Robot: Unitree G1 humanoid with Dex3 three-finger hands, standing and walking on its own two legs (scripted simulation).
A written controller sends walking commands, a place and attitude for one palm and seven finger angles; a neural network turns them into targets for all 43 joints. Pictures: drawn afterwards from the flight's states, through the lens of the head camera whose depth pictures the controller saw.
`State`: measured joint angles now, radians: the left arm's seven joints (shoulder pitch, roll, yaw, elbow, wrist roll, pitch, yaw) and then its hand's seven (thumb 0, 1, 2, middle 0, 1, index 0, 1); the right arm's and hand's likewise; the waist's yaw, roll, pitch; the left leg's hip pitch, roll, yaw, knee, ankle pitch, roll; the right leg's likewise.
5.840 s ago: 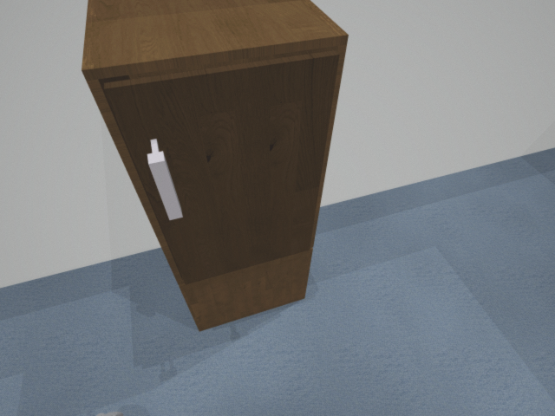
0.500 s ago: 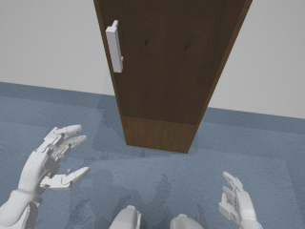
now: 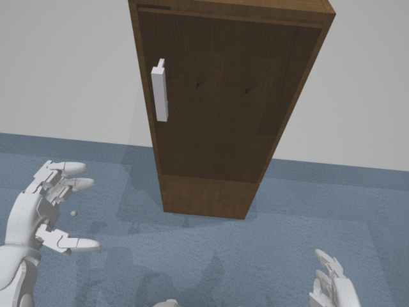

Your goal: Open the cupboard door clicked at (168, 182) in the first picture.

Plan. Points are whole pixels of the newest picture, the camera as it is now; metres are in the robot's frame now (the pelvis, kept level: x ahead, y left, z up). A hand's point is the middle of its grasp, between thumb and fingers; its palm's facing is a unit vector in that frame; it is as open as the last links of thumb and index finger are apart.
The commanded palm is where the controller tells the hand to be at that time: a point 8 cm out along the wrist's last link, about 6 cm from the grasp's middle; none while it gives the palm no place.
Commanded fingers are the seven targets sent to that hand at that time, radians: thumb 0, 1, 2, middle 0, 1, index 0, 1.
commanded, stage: raise the hand with hooked fingers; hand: left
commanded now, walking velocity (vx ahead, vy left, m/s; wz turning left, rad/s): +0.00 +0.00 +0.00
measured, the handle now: (162, 90) +0.58 +0.14 +0.08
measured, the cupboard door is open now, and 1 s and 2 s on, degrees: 0 0 0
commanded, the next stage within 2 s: move the hooked fingers beside the handle in 0.90 s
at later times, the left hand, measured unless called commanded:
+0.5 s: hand (42, 177) +0.30 +0.30 +0.10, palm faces -0.02 -1.00 -0.04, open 14.0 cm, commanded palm +0.26 +0.34 +0.11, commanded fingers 0.00 -0.50 0.30 -0.30 -1.20 -0.30 -1.20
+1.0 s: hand (55, 183) +0.29 +0.27 +0.10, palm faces +0.00 -1.00 -0.02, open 14.0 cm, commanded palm +0.26 +0.32 +0.11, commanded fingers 0.00 -0.50 0.30 -0.30 -1.20 -0.30 -1.20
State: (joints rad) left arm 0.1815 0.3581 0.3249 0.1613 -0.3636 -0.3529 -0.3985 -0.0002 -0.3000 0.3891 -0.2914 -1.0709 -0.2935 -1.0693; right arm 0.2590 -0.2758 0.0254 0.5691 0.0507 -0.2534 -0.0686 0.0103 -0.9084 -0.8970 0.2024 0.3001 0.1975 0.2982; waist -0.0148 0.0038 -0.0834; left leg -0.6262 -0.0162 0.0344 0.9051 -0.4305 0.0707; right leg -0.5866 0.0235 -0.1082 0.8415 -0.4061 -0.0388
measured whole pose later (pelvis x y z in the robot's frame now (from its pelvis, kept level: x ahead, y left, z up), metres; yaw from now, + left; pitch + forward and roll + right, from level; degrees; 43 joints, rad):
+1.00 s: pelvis +0.00 +0.00 +0.02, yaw +0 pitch +6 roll -2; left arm -0.09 0.45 0.42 0.44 -0.36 -0.20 -0.53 -0.01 -0.50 0.30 -0.30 -1.20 -0.31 -1.20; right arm 0.28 -0.28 0.06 0.57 0.06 -0.19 -0.07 0.01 -0.91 -0.90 0.21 0.30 0.20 0.30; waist 0.00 0.03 -0.06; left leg -0.52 -0.02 0.03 0.78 -0.37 0.07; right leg -0.48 0.02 -0.11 0.71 -0.35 -0.04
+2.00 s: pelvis +0.01 +0.00 +0.01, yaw -1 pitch +13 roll -2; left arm -0.64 0.49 0.37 0.98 -0.21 -0.30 -0.40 -0.01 -0.50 0.30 -0.30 -1.20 -0.31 -1.20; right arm 0.34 -0.28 0.05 0.61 0.05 -0.04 -0.05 0.00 -0.91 -0.90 0.21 0.30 0.20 0.30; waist -0.09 0.01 -0.08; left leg -0.66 -0.01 0.05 0.83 -0.40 0.07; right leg -0.63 0.03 -0.08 0.77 -0.37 -0.04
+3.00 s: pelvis +0.03 +0.00 +0.00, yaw -3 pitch +21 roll -4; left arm -0.89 0.64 0.46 1.17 -0.11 -0.34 -0.35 -0.01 -0.50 0.30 -0.30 -1.20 -0.30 -1.20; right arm 0.46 -0.28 0.05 0.60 0.00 0.10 -0.01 0.00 -0.91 -0.90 0.21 0.30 0.20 0.30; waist -0.19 0.02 -0.10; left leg -0.83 0.03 0.05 0.91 -0.45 0.07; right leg -0.78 0.07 -0.08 0.80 -0.38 -0.04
